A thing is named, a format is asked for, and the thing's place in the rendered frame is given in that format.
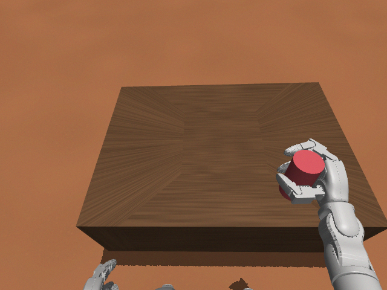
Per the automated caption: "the left robot hand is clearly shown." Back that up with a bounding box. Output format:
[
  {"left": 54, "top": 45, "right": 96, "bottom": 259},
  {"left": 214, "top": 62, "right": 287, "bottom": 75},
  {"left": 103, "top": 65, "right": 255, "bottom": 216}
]
[{"left": 83, "top": 259, "right": 119, "bottom": 290}]

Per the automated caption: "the can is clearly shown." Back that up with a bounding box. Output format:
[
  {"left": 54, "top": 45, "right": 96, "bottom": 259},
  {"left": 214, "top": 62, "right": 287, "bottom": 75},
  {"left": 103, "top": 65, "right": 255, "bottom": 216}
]
[{"left": 279, "top": 150, "right": 325, "bottom": 201}]

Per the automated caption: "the right robot hand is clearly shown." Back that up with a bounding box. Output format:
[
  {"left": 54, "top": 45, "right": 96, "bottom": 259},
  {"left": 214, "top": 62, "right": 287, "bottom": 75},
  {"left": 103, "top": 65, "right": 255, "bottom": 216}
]
[{"left": 276, "top": 138, "right": 349, "bottom": 208}]

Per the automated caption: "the right robot arm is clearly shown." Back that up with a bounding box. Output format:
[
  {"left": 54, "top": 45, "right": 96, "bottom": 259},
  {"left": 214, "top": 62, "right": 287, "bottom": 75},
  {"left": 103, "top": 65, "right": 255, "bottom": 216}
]
[{"left": 318, "top": 201, "right": 382, "bottom": 290}]

